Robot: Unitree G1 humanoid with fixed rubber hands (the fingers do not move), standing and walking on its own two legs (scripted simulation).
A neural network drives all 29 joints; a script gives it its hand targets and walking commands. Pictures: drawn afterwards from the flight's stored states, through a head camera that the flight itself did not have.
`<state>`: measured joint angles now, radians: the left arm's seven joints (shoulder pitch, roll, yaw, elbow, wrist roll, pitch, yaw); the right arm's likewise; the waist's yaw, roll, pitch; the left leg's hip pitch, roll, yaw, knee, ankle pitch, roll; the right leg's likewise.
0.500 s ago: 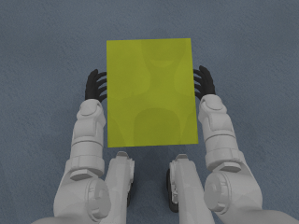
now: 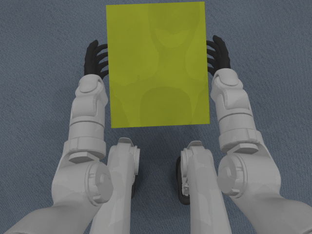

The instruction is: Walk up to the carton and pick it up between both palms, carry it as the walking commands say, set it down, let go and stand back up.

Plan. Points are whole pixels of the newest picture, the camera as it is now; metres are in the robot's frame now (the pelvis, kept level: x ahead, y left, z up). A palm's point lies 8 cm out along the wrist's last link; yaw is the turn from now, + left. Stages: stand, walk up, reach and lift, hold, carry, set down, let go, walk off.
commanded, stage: set down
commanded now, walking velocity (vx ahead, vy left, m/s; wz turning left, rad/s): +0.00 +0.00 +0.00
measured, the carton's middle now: (156, 77) +0.48 +0.02 -0.17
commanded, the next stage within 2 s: none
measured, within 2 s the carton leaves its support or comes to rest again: rests again in 1.70 s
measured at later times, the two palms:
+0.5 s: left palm (102, 78) +0.48 +0.17 -0.17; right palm (207, 71) +0.51 -0.13 -0.17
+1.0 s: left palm (110, 80) +0.50 +0.17 -0.25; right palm (201, 74) +0.53 -0.13 -0.25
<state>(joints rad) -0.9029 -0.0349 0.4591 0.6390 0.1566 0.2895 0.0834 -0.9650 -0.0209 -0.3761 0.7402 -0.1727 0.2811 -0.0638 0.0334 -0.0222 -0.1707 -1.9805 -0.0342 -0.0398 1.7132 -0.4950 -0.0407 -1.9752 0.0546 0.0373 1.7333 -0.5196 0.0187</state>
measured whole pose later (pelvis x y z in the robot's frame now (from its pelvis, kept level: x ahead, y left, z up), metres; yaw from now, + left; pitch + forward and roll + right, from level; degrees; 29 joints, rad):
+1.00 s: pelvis -0.01 +0.00 -0.11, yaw +0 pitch +43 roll +1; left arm -1.21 0.11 0.39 0.77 0.04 0.24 0.13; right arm -1.32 -0.20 -0.23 0.92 -0.03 0.23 -0.11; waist 0.04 -0.01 0.14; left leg -2.30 -0.05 -0.04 2.07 -0.53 -0.05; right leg -2.29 0.07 0.04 2.10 -0.55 0.03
